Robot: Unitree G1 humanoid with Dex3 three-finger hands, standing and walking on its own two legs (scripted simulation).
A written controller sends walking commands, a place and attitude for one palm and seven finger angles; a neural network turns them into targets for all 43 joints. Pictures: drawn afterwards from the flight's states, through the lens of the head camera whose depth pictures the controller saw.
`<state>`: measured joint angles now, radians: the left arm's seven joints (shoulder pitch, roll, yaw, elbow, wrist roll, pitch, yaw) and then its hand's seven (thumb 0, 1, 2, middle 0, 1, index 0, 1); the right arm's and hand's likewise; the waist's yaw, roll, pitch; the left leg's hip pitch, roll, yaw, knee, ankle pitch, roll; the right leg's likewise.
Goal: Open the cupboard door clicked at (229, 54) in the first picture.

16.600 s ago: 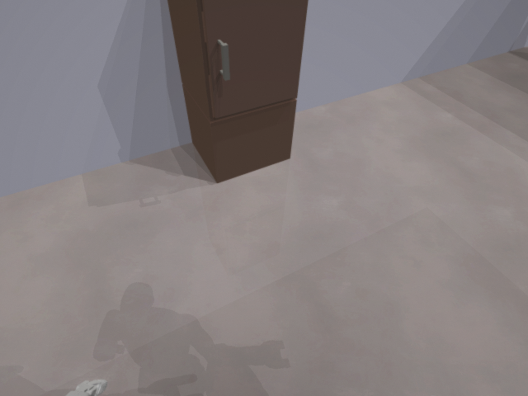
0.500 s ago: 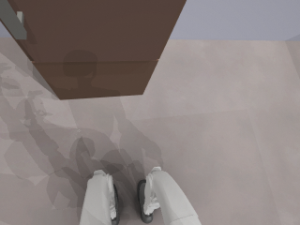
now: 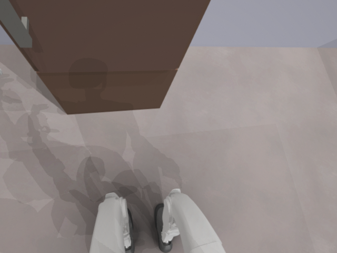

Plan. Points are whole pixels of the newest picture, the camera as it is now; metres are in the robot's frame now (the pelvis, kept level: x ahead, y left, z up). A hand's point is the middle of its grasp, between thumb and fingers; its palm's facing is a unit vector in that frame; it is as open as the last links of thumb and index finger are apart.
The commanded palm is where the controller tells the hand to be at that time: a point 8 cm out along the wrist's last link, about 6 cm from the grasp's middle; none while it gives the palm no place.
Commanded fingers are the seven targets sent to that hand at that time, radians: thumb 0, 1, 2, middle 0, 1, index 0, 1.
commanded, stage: slide the fingers in behind the handle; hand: left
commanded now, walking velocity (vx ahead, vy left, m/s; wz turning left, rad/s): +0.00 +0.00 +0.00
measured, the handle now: (10, 7) +0.58 +0.26 +0.06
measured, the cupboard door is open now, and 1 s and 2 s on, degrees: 0 0 0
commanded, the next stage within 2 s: close the thumb around the handle in 1.66 s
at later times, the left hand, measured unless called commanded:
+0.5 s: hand out of the picture +0.54 +0.29 +0.05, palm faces +0.10 -1.00 -0.02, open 13.9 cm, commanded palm +0.53 +0.30 +0.05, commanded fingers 0.00 -0.50 0.30 -0.30 -1.20 -0.30 -1.20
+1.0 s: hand (8, 32) +0.54 +0.26 +0.05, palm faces +0.09 -1.00 +0.00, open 14.0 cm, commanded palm +0.53 +0.27 +0.05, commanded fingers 0.00 -0.50 0.30 -0.30 -1.20 -0.30 -1.20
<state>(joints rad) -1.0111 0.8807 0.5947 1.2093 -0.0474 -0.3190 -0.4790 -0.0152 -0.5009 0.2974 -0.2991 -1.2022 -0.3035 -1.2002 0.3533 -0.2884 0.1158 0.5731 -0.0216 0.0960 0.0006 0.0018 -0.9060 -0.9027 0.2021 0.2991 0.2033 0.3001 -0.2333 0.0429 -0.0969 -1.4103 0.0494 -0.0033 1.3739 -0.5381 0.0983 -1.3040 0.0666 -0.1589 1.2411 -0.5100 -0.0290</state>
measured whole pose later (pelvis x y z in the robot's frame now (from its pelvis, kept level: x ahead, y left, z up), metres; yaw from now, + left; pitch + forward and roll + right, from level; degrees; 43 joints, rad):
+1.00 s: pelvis +0.01 -0.01 +0.01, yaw +1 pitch +31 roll -8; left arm -0.99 0.70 0.50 1.18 -0.06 -0.36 -0.34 -0.01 -0.50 0.30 -0.30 -1.20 -0.30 -1.21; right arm 0.35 -0.28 0.09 0.60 -0.03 0.08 0.02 0.00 -0.91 -0.90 0.20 0.30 0.20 0.30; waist -0.23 0.05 -0.12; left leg -1.35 0.04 0.00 1.34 -0.54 0.09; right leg -1.26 0.06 -0.15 1.22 -0.51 -0.04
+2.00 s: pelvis +0.01 -0.02 +0.01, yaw +1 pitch +31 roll -6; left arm -0.97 0.66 0.49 1.18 -0.07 -0.40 -0.30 -0.01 -0.25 0.41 -0.32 -1.23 -0.32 -1.23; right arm 0.34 -0.28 0.08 0.61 -0.03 0.09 0.02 0.00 -0.91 -0.90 0.20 0.30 0.20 0.30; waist -0.22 0.04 -0.12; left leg -1.34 0.05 0.01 1.33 -0.54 0.07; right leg -1.25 0.07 -0.14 1.23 -0.52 -0.05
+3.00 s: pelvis +0.02 -0.01 +0.04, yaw +1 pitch +27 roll -5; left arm -0.55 0.42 0.38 0.83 -0.17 -0.42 -0.25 0.00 0.74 0.75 -0.38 -1.35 -0.38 -1.35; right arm 0.35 -0.25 0.04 0.57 0.01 0.11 0.05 0.01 -0.91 -0.90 0.20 0.30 0.20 0.30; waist -0.15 0.04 -0.16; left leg -1.15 0.04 0.06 1.20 -0.52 0.09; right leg -1.09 0.07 -0.08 1.12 -0.50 -0.03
